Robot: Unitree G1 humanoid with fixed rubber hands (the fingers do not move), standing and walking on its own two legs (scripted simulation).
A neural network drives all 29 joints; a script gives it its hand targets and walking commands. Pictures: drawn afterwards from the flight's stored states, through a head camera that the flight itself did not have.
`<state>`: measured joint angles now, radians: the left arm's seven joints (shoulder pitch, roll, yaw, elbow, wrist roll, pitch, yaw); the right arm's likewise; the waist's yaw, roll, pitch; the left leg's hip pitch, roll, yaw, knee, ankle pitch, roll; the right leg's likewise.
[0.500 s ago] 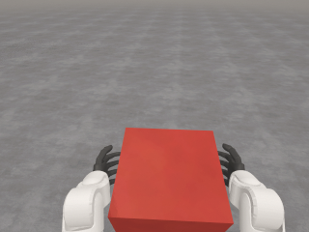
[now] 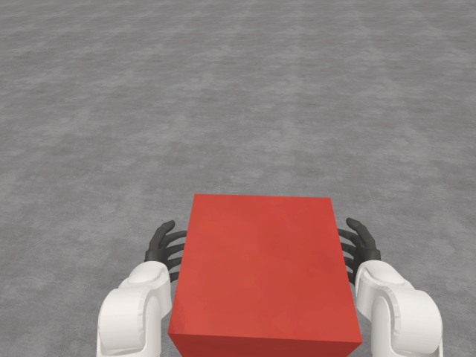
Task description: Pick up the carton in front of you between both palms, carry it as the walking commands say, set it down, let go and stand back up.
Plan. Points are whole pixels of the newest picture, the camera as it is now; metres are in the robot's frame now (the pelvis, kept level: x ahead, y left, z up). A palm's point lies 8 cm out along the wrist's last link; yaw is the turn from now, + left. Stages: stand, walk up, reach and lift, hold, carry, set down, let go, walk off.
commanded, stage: carry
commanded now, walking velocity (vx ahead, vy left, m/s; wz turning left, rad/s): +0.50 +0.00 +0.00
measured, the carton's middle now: (258, 292) +0.25 +0.00 +0.02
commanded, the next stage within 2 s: none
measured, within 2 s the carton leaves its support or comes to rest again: neither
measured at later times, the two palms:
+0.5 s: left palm (186, 160) +0.51 +0.15 +0.09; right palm (327, 159) +0.50 -0.15 +0.10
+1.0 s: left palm (205, 120) +0.69 +0.13 +0.08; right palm (321, 122) +0.67 -0.17 +0.08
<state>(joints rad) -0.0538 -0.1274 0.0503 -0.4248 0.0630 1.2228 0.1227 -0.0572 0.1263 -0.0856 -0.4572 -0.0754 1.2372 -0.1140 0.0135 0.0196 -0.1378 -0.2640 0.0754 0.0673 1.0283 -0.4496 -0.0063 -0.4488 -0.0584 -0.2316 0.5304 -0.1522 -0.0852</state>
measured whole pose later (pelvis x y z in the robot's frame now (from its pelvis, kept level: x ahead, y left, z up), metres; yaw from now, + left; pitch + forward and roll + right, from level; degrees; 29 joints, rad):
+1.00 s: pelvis +0.41 +0.00 +0.01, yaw -7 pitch +0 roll -1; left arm -0.09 -0.13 0.11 -0.29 0.13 1.03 0.06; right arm -0.15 0.13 -0.07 -0.23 -0.13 1.02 -0.07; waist 0.01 0.04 -0.02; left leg -0.39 0.01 0.20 0.46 0.06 0.09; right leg -0.05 -0.03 -0.17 0.68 -0.37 0.00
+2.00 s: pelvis +0.47 -0.06 +0.00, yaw -7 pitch +2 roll +1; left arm -0.24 -0.15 0.18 0.16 0.24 0.73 0.02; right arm -0.26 0.15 -0.21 0.17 -0.23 0.72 -0.01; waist 0.00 -0.03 -0.08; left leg -0.37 0.04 0.13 0.59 -0.25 0.01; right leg -0.12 0.01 -0.16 0.54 -0.46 -0.07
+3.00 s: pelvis +0.42 -0.04 +0.00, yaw -7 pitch +1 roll +0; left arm -0.24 -0.15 0.18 0.17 0.25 0.75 0.02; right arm -0.26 0.15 -0.21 0.19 -0.25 0.73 -0.01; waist 0.01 -0.01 -0.07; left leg -0.40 0.03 0.13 0.52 -0.14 0.04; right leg -0.18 -0.01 -0.19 0.56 -0.39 -0.06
